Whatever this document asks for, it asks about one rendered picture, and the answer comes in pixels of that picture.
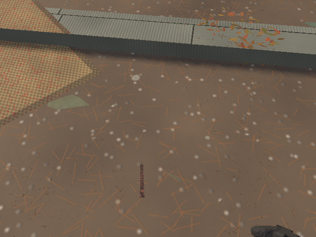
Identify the robot right hand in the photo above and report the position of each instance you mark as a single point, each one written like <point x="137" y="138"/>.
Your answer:
<point x="272" y="231"/>

